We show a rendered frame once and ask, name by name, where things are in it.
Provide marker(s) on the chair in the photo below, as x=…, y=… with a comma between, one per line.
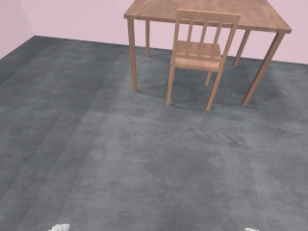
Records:
x=201, y=55

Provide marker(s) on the table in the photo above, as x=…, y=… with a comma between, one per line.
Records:
x=256, y=15

